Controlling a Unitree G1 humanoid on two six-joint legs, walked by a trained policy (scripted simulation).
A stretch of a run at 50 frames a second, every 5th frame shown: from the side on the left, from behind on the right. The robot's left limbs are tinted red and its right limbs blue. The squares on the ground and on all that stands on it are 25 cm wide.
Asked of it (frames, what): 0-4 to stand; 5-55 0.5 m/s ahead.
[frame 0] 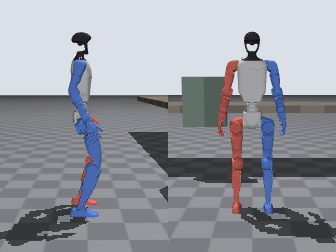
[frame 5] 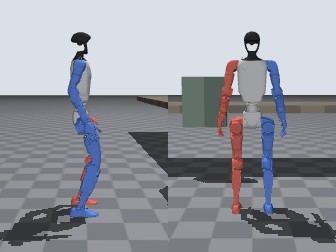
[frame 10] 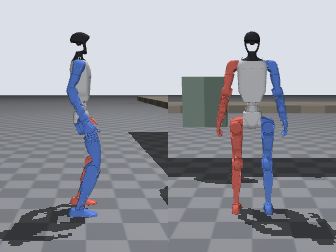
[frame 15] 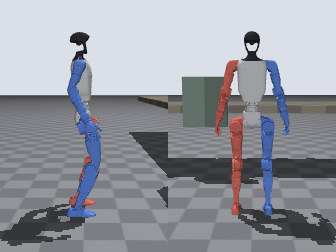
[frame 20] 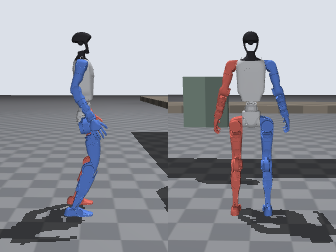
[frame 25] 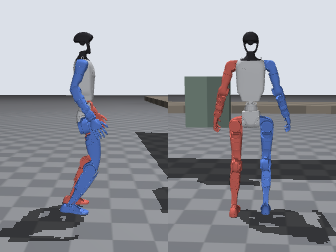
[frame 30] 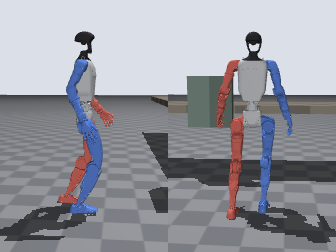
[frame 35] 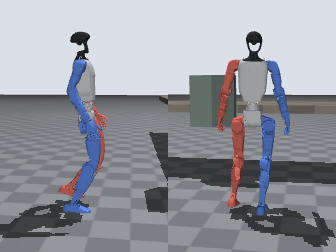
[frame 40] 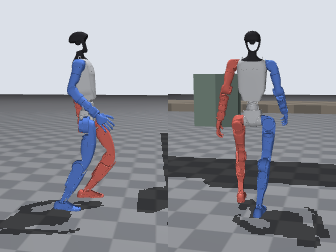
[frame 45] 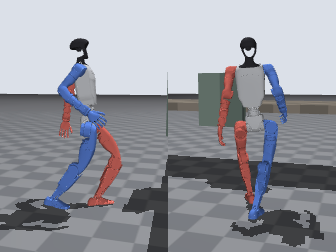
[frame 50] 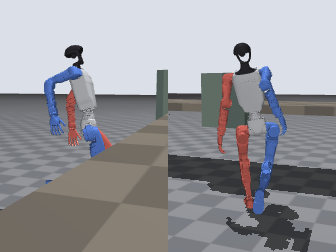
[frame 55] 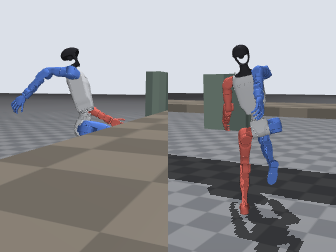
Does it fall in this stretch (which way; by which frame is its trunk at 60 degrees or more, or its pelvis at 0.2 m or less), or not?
no
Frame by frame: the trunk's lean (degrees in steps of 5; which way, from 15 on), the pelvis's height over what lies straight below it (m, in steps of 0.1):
0: 0, 0.8
5: 0, 0.8
10: 0, 0.8
15: 5, 0.8
20: 5, 0.8
25: 0, 0.8
30: 0, 0.8
35: 5, 0.8
40: 10, 0.8
45: 10, 0.7
50: 20 backward and to its left, 0.7
55: 20 backward and to its left, 0.7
